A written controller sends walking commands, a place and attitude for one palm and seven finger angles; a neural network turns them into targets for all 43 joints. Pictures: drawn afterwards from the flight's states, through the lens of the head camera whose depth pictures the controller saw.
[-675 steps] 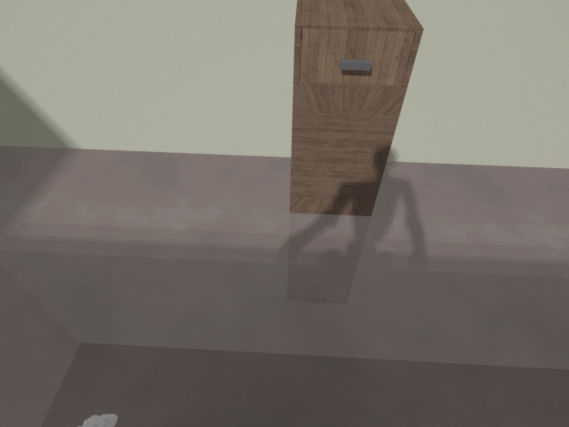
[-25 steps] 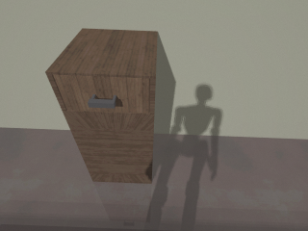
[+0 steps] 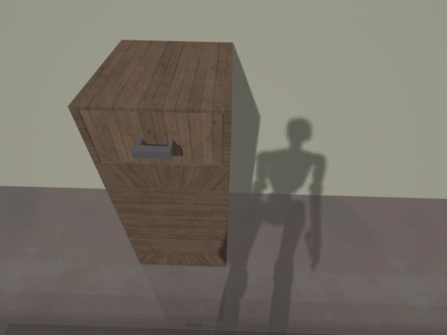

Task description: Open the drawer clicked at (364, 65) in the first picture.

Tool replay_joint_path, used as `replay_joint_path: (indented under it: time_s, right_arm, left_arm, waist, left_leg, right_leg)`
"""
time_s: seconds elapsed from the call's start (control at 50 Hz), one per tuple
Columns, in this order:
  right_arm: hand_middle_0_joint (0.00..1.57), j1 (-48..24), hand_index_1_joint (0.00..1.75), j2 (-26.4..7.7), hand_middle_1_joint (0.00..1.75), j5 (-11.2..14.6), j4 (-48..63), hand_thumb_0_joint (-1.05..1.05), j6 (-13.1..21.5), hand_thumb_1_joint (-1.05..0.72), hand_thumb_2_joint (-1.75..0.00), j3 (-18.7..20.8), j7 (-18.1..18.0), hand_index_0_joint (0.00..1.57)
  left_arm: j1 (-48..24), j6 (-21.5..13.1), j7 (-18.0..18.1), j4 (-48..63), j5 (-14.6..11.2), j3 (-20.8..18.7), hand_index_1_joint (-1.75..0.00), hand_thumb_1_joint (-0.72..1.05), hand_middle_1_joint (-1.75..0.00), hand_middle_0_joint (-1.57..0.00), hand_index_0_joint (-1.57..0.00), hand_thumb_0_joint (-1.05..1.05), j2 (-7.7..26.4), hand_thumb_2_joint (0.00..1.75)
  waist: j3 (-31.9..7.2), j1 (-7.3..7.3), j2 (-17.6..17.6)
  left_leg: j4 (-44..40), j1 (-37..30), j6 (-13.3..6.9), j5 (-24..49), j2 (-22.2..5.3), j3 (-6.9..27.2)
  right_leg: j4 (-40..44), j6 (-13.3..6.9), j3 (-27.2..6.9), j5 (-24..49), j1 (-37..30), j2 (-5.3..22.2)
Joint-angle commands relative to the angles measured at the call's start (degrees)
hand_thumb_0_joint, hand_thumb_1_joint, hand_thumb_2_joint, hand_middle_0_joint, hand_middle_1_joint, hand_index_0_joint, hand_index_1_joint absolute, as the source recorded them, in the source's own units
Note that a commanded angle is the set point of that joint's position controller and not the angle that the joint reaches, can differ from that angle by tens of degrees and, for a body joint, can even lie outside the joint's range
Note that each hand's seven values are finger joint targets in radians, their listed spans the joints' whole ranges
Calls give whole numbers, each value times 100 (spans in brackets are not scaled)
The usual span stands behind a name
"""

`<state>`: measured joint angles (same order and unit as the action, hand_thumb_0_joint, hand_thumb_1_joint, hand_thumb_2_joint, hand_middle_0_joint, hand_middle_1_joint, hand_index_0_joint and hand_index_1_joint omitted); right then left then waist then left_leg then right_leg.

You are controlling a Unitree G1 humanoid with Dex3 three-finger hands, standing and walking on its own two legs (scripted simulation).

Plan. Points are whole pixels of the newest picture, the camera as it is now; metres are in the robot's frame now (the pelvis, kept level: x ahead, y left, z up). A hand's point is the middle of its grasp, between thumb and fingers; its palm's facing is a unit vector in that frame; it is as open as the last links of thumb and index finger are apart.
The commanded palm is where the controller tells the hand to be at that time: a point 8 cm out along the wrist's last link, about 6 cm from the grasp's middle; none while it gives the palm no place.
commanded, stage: shuffle to correct the standing spot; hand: left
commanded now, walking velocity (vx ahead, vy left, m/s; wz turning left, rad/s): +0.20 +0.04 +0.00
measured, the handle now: (154, 147) +0.57 +0.23 +0.00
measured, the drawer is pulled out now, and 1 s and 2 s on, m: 0.00 0.00 0.00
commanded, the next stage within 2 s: come to a stop and stand still in 0.04 s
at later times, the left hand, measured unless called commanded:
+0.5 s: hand out of the picture +0.07 +0.19 -0.18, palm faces +0.08 -0.98 -0.19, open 7.3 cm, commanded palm none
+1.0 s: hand out of the picture +0.05 +0.15 -0.16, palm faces +0.08 -0.98 -0.20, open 7.1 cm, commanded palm none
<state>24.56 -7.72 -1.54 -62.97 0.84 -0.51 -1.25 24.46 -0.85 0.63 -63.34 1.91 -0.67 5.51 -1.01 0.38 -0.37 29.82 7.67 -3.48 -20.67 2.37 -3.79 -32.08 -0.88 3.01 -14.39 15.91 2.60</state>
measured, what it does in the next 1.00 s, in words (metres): stands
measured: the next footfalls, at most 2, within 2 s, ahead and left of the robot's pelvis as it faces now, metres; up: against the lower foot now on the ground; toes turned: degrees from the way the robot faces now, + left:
none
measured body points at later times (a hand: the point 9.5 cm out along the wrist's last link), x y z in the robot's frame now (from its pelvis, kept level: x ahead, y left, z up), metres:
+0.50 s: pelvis +0.07 +0.02 +0.00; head +0.08 +0.02 +0.45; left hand +0.07 +0.24 -0.16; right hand +0.06 -0.19 -0.16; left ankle +0.00 +0.08 -0.73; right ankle +0.10 -0.12 -0.73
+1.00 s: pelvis +0.04 -0.03 +0.01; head +0.04 -0.03 +0.46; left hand +0.05 +0.20 -0.15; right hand +0.03 -0.23 -0.16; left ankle +0.00 +0.08 -0.73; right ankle +0.10 -0.12 -0.73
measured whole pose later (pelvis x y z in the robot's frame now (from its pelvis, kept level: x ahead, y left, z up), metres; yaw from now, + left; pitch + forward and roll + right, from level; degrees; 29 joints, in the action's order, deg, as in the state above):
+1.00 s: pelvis +0.04 -0.03 +0.01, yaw +2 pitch -2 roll +0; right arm 18.3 -6.8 -1.2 -64.1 0.5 -0.5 -1.4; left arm 16.4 -0.1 1.9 -60.8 0.8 -0.8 8.8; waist 1.1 0.0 -0.2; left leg 25.2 5.8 -0.9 -17.4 -0.3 -4.8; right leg -25.4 -2.3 5.0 -9.1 14.4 0.2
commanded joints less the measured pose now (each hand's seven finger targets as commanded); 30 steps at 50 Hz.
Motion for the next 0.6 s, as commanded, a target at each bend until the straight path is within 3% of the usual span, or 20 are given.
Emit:
replay_joint_path:
  time_s: [0.0,0.04,0.06,0.08,0.12,0.14,0.16,0.18,0.2,0.22,0.24,0.26,0.28,0.32,0.38,0.46,0.52,0.58]
  right_arm:
    - [20,183,30,-330,30,32,273,0,156,-90,-90,57,-25,20]
    - [20,170,30,-221,30,29,312,0,173,-90,-90,37,-13,20]
    - [20,97,30,-155,30,27,351,0,187,-90,-90,37,-6,20]
    - [20,19,30,-139,30,32,396,0,182,-90,-90,48,-3,20]
    - [20,-171,30,-127,30,47,438,0,239,-90,-90,39,37,20]
    - [20,-9,30,-73,30,61,351,0,251,-90,-90,31,42,20]
    - [20,365,30,-15,30,74,158,0,262,-90,-90,8,30,20]
    - [20,768,30,-216,30,75,-40,0,310,-90,-90,38,-12,20]
    - [20,1010,30,-646,30,42,-115,0,297,-90,-90,112,-104,20]
    - [20,861,30,-543,30,46,-127,0,237,-90,-90,61,-153,20]
    - [20,653,30,-448,30,57,-87,0,235,-90,-90,8,-201,20]
    - [20,426,30,-408,30,74,3,0,236,-90,-90,-17,-223,20]
    - [20,234,30,-432,30,88,64,0,218,-90,-90,-1,-220,20]
    - [20,115,30,-540,30,116,128,0,178,-90,-90,57,-231,20]
    - [20,27,30,-527,30,159,148,0,143,-90,-90,128,-266,20]
    - [20,-130,30,-483,30,109,229,0,74,-90,-90,222,-285,20]
    - [20,-144,30,-543,30,86,283,0,7,-90,-90,292,-272,20]
    - [20,-122,30,-392,30,96,291,0,-19,-90,-90,284,-218,20]
  left_arm:
    - [507,-144,48,162,-49,-143,-30,90,-30,-20,-20,0,523,90]
    - [752,-176,79,73,-66,-229,-30,90,-30,-20,-20,0,705,90]
    - [922,-207,108,20,-62,-285,-30,90,-30,-20,-20,0,809,90]
    - [1003,-213,138,20,-48,-320,-30,90,-30,-20,-20,0,857,90]
    - [836,-247,152,87,-12,-339,-30,90,-30,-20,-20,0,849,90]
    - [563,-221,153,146,-13,-322,-30,90,-30,-20,-20,0,822,90]
    - [216,-163,148,223,-41,-290,-30,90,-30,-20,-20,0,700,90]
    - [72,-113,138,299,-69,-208,-30,90,-30,-20,-20,0,402,90]
    - [116,-97,126,338,-110,-126,-30,90,-30,-20,-20,0,202,90]
    - [29,-86,182,307,-99,-89,-30,90,-30,-20,-20,0,195,90]
    - [17,-48,210,240,-109,-73,-30,90,-30,-20,-20,0,207,90]
    - [1,-37,205,219,-132,-57,-30,90,-30,-20,-20,0,201,90]
    - [36,-38,191,186,-127,-58,-30,90,-30,-20,-20,0,183,90]
    - [14,-10,183,175,-137,-70,-30,90,-30,-20,-20,0,200,90]
    - [-8,60,195,214,-143,-114,-30,90,-30,-20,-20,0,331,90]
    - [-134,149,179,414,-103,-182,-30,90,-30,-20,-20,0,537,90]
    - [-223,148,180,558,-96,-234,-30,90,-30,-20,-20,0,567,90]
    - [-232,103,191,610,-111,-230,-30,90,-30,-20,-20,0,687,90]
  waist:
    - [1178,94,415]
    - [967,130,1015]
    - [783,160,1291]
    - [757,173,1291]
    - [658,147,923]
    - [617,-22,708]
    - [491,-229,483]
    - [408,-304,-480]
    - [298,-322,-1480]
    - [377,-252,-1349]
    - [438,-175,-1299]
    - [513,-102,-889]
    - [669,-37,-558]
    - [580,-21,-389]
    - [516,3,-422]
    - [526,22,-422]
    - [357,10,27]
    - [41,-18,286]
  left_leg:
    - [-500,1755,-130,-781,-418,570]
    - [414,1966,-23,-370,-98,107]
    - [860,2044,14,-345,-90,-34]
    - [1160,2163,36,-507,-147,-48]
    - [897,1970,36,-698,-284,73]
    - [257,1327,51,-457,-308,65]
    - [-563,413,88,266,-276,36]
    - [-916,-168,9,1426,-714,607]
    - [-989,-515,-364,3357,-1664,1593]
    - [-912,-732,-665,5340,-2005,1655]
    - [-729,-780,-740,6783,-1976,1433]
    - [-638,-608,-720,7278,-1861,1164]
    - [-574,-541,-618,7333,-1753,937]
    - [-554,-589,-366,6992,-1482,698]
    - [-568,-488,-107,6422,-1360,655]
    - [-470,-107,-35,5493,-1250,617]
    - [-220,-7,-99,4938,-1164,519]
    - [-51,338,55,3182,-818,328]
  right_leg:
    - [837,-537,-1108,-1227,-422,538]
    - [1233,-793,-1724,-1232,-800,1005]
    - [1474,-972,-2099,-904,-982,1352]
    - [1640,-1134,-2311,-807,-1052,1593]
    - [1476,-1236,-2117,-25,-938,1657]
    - [1188,-1086,-1614,304,-523,1480]
    - [736,-789,-936,484,1,1070]
    - [-127,-425,-295,477,409,416]
    - [-853,-58,312,-378,949,-18]
    - [-1250,-4,73,-1513,1197,-20]
    - [-1345,30,-112,-1631,1116,132]
    - [-1053,52,-118,-1526,834,212]
    - [-659,66,-17,-1169,689,199]
    - [-27,135,123,-381,320,131]
    - [277,108,48,452,-33,102]
    - [-79,-29,-182,1321,-151,244]
    - [-182,-76,-299,2112,-287,276]
    - [-123,-293,-634,3295,-702,619]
